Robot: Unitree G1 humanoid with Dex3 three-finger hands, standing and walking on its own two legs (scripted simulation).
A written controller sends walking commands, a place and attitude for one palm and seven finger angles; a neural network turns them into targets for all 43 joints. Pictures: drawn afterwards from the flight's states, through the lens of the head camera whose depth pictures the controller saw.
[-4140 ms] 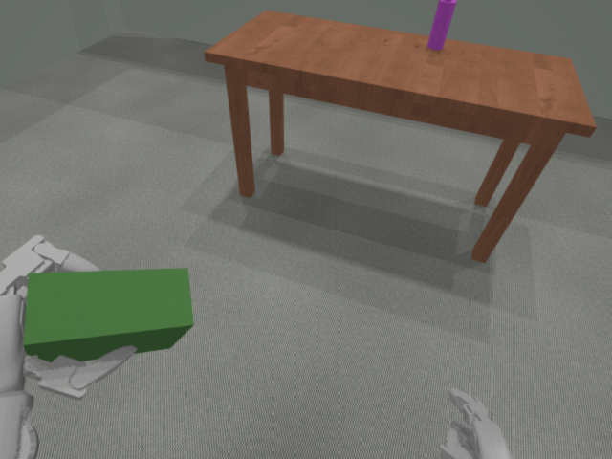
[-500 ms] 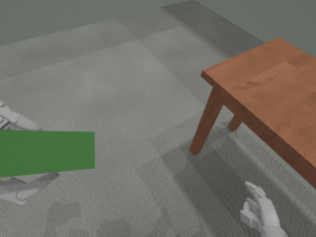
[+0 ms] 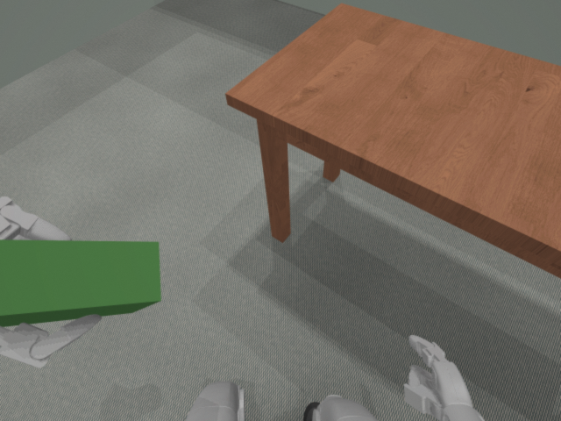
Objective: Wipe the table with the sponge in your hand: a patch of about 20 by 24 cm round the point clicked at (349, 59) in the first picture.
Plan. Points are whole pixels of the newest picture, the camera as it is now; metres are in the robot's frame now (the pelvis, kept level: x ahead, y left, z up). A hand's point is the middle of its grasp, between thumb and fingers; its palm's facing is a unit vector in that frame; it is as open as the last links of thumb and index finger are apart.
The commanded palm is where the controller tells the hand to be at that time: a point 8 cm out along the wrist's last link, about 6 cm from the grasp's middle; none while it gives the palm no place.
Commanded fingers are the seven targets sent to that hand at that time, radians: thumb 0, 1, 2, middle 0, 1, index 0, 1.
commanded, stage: turn to face it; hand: left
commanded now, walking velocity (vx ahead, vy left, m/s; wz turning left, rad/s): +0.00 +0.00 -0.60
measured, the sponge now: (101, 282) +0.24 +0.19 +0.15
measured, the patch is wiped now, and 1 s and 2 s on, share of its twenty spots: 0.00 0.00 0.00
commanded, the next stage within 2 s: take the last steps up to it in 1.78 s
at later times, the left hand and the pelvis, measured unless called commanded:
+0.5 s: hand (70, 357) +0.16 +0.17 +0.19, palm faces +0.20 -0.88 -0.43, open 10.4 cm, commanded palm +0.12 +0.21 +0.19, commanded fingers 0.00 0.10 1.30 -1.20 -1.60 -1.20 -1.60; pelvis -0.10 -0.02 +0.01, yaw -15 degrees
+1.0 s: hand out of the picture +0.10 +0.02 +0.20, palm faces -0.12 -0.84 -0.53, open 10.4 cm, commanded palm +0.08 +0.08 +0.19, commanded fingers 0.00 0.10 1.30 -1.20 -1.60 -1.20 -1.60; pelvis -0.20 -0.07 +0.00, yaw -33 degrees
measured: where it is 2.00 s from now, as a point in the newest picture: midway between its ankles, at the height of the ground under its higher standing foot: outside the picture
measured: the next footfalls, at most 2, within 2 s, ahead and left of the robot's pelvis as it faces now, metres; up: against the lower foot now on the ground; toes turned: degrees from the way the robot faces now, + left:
left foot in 0.34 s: -0.02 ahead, +0.13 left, +0.00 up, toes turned -4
right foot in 0.64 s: -0.10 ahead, -0.20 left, +0.00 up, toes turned -26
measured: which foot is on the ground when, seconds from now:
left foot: up 0.00-0.32, down 0.34-0.66, up 0.68-0.98, down 1.00-1.00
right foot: down 0.00-0.36, up 0.38-0.62, down 0.64-1.00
